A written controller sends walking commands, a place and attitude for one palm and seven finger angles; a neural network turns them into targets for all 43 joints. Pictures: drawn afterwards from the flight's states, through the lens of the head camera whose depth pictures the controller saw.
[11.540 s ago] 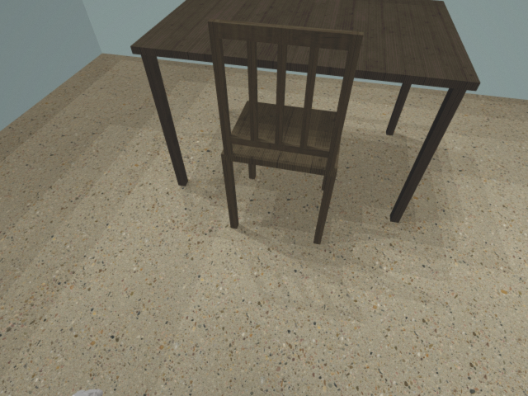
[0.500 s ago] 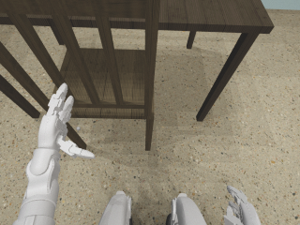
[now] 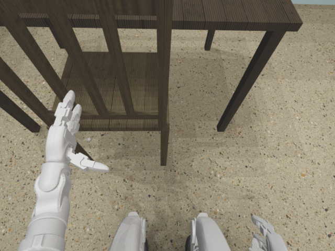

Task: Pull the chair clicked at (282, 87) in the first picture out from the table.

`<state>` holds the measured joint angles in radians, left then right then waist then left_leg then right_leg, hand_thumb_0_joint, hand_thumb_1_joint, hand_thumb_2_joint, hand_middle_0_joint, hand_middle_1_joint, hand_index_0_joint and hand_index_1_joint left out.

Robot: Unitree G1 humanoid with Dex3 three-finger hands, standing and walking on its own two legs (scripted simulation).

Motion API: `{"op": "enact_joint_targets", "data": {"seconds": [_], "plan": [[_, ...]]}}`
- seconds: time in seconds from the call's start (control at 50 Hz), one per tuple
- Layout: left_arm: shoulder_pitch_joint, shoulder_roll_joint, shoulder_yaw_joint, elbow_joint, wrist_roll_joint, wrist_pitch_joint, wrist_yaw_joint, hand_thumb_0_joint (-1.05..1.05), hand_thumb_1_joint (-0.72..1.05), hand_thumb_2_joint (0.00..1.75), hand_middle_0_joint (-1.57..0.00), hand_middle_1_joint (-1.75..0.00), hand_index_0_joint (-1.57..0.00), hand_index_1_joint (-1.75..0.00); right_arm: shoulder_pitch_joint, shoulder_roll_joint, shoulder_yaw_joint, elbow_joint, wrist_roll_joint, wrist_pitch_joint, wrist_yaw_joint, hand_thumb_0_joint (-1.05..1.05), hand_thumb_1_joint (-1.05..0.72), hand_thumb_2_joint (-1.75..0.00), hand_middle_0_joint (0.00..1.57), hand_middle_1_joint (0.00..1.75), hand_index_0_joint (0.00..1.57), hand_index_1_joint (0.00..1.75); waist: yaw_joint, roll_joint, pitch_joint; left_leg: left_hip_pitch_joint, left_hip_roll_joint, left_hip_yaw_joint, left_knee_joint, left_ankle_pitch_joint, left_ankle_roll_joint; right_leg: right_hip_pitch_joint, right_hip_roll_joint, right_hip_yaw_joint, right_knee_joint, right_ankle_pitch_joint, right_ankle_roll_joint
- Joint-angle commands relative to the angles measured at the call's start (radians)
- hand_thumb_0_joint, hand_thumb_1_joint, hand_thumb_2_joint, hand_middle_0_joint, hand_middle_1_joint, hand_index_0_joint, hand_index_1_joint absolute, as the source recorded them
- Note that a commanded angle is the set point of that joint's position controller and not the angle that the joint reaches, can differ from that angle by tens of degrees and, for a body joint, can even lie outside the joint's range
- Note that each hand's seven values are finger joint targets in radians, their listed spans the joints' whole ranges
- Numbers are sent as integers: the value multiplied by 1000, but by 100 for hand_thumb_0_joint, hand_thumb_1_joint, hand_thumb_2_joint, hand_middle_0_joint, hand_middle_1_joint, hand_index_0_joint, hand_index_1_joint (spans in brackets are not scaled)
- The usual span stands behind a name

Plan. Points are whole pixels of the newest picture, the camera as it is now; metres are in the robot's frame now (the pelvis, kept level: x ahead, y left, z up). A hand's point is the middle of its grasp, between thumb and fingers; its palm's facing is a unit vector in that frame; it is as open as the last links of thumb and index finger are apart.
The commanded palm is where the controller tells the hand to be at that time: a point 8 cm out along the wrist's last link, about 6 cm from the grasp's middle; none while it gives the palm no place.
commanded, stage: aim the fingers beside a spindle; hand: left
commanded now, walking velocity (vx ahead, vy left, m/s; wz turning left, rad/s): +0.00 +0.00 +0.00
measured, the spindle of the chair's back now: (86, 76) +0.52 +0.21 +0.06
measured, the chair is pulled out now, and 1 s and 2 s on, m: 0.00 0.00 0.00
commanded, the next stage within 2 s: push the fingers through the gap in 0.32 s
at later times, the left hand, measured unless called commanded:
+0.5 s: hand (89, 139) +0.36 +0.19 +0.02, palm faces +0.03 -1.00 -0.06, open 16.9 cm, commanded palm +0.34 +0.24 +0.02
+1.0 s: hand (91, 118) +0.42 +0.19 +0.02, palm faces +0.03 -1.00 -0.05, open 16.9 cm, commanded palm +0.40 +0.24 +0.02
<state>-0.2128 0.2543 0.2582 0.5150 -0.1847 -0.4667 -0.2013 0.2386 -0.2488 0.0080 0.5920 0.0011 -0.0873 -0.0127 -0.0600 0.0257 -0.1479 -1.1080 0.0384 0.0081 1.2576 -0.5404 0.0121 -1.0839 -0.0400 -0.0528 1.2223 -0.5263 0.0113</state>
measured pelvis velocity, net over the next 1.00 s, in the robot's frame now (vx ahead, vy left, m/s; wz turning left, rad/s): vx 0.00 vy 0.00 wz -0.01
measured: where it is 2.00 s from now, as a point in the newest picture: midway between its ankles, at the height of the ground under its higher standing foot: outside the picture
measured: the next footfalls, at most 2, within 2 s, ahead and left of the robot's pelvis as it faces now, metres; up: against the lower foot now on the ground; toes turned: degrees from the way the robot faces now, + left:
none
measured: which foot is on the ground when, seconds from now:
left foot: down 0.00-1.00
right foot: down 0.00-1.00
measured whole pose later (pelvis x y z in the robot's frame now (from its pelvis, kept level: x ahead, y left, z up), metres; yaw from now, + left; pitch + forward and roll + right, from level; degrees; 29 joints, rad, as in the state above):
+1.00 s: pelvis +0.00 +0.00 -0.01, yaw +0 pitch +24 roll -2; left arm -0.47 0.33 0.33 0.76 -0.16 -0.48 -0.22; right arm 0.26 -0.26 0.01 0.63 -0.01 -0.06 -0.02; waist -0.09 0.03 -0.14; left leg -1.16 0.04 0.00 1.28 -0.55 0.01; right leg -1.13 -0.03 -0.05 1.24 -0.53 0.01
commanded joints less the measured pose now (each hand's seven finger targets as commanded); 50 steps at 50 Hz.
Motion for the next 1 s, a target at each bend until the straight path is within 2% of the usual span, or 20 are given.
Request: {"op": "enact_joint_targets", "data": {"seconds": [0.0, 0.06, 0.12, 0.16, 0.2, 0.24, 0.3, 0.34, 0.38, 0.52, 0.56, 0.64, 0.66, 0.68, 0.7, 0.76, 0.8, 0.88, 0.94, 0.98], "plan": [[-201, 166, 44, -255, -14, -100, 2, 0, -50, 30, -6, -8, -6, -8, 27, -144, -65, -120, -1, -46, -12, 0, -90, -90, 20, 30, 20, 30, 6, 48, -424, 317, -26, -42, -166, 320, -2, 223, 41, 11, -150, 255, -37], [-191, 130, 6, -235, -16, -93, -8, 0, -50, 30, -6, -8, -6, -8, 30, -147, -67, -110, 2, -49, -12, 0, -90, -90, 20, 30, 20, 30, -8, 43, -398, 329, -22, -47, -165, 315, -3, 189, 43, 4, -155, 241, -36], [-205, 150, 24, -187, -16, -79, -9, 0, -50, 30, -6, -8, -6, -8, 24, -154, -67, -106, 5, -45, -15, 0, -90, -90, 20, 30, 20, 30, -11, -3, -361, 259, -27, -41, -158, 251, 2, 196, 40, 13, -161, 212, -33], [-209, 164, 38, -193, -14, -82, -8, 0, -50, 30, -6, -8, -6, -8, 20, -152, -64, -111, 4, -45, -17, 0, -90, -90, 20, 30, 20, 30, 1, 21, -371, 255, -31, -39, -160, 246, 2, 203, 39, 16, -158, 205, -36], [-198, 188, 66, -197, -17, -85, -7, 0, -50, 30, -6, -8, -6, -8, 19, -152, -65, -116, 4, -43, -18, 0, -90, -90, 20, 30, 20, 30, 8, 10, -388, 255, -30, -36, -156, 266, 2, 223, 40, 19, -154, 230, -36], [-245, 178, 44, -235, -12, -96, -6, 0, -50, 30, -6, -8, -6, -8, 18, -147, -63, -117, 2, -46, -19, 0, -90, -90, 20, 30, 20, 30, 2, 62, -405, 295, -28, -43, -155, 298, 0, 197, 40, 14, -141, 240, -39], [-201, 172, 44, -241, -18, -93, -7, 0, -50, 30, -6, -8, -6, -8, 22, -147, -66, -118, 0, -47, -15, 0, -90, -90, 20, 30, 20, 30, 9, 49, -431, 317, -28, -43, -151, 332, -3, 218, 40, 14, -143, 271, -37], [-203, 167, 41, -212, -18, -85, -10, 0, -50, 30, -6, -8, -6, -8, 26, -149, -64, -114, 3, -46, -17, 0, -90, -90, 20, 30, 20, 30, -4, 16, -409, 291, -26, -42, -147, 321, 2, 214, 42, 13, -144, 271, -34], [-187, 157, 37, -193, -18, -75, -13, 0, -50, 30, -6, -8, -6, -8, 19, -148, -64, -116, 3, -43, -16, 0, -90, -90, 20, 30, 20, 30, 0, 19, -396, 276, -29, -38, -150, 303, 0, 215, 40, 13, -146, 262, -34], [-349, 196, 55, -149, -9, -81, -14, 0, -50, 30, -6, -8, -6, -8, 30, -153, -60, -91, 2, -43, -26, 0, -90, -90, 20, 30, 20, 30, -22, 11, -392, 239, -30, -37, -133, 252, 5, 199, 40, 25, -151, 221, -32], [-371, 213, 65, -143, -6, -86, -17, 0, -50, 30, -6, -8, -6, -8, 35, -154, -60, -90, 0, -44, -29, 0, -90, -90, 20, 30, 20, 30, -14, 51, -420, 263, -31, -38, -132, 267, 3, 194, 40, 26, -146, 223, -36], [-380, 219, 74, -97, -8, -78, -28, 0, -50, 30, -6, -8, -6, -8, 51, -156, -60, -86, 1, -42, -26, 0, -90, -90, 20, 30, 20, 30, -14, 39, -446, 278, -28, -42, -133, 306, 3, 201, 43, 21, -139, 252, -36], [-389, 205, 63, -71, -10, -71, -31, 0, -50, 30, -6, -8, -6, -8, 51, -156, -59, -81, 0, -39, -24, 0, -90, -90, 20, 30, 20, 30, -22, 40, -436, 272, -30, -39, -130, 299, 3, 196, 42, 22, -145, 252, -34], [-418, 236, 83, -46, -6, -66, -30, 0, -50, 30, -6, -8, -6, -8, 58, -161, -60, -73, 1, -35, -25, 0, -90, -90, 20, 30, 20, 30, -24, 35, -418, 256, -26, -41, -129, 289, 2, 184, 42, 21, -142, 244, -34], [-438, 230, 78, -34, -6, -63, -32, 0, -50, 30, -6, -8, -6, -8, 61, -159, -58, -72, 1, -32, -24, 0, -90, -90, 20, 30, 20, 30, -26, 29, -415, 248, -28, -39, -128, 284, 4, 192, 43, 24, -145, 243, -33], [-442, 260, 108, -27, -3, -65, -29, 0, -50, 30, -6, -8, -6, -8, 70, -161, -59, -79, -1, -25, -21, 0, -90, -90, 20, 30, 20, 30, -16, 50, -442, 257, -29, -36, -132, 308, 2, 206, 43, 25, -142, 263, -35], [-454, 244, 95, -31, 0, -69, -26, 0, -50, 30, -6, -8, -6, -8, 82, -160, -61, -77, -3, -20, -17, 0, -90, -90, 20, 30, 20, 30, -20, 40, -465, 283, -26, -41, -132, 340, 1, 205, 45, 20, -138, 284, -34], [-519, 267, 106, 26, 9, -79, -15, 0, -50, 30, -6, -8, -6, -8, 93, -165, -59, -61, -5, -11, -14, 0, -90, -90, 20, 30, 20, 30, -36, 32, -423, 241, -25, -40, -129, 289, 3, 183, 48, 22, -143, 242, -32], [-560, 298, 130, 61, 18, -89, -14, 0, -50, 30, -6, -8, -6, -8, 106, -170, -60, -54, -7, -4, -16, 0, -90, -90, 20, 30, 20, 30, -45, 12, -429, 229, -25, -38, -123, 288, 7, 185, 50, 24, -139, 244, -32], [-566, 286, 117, 32, 22, -99, -15, 0, -50, 30, -6, -8, -6, -8, 109, -168, -60, -59, -11, -2, -9, 0, -90, -90, 20, 30, 20, 30, -29, 91, -482, 289, -27, -41, -129, 329, 0, 182, 48, 21, -135, 264, -36]]}}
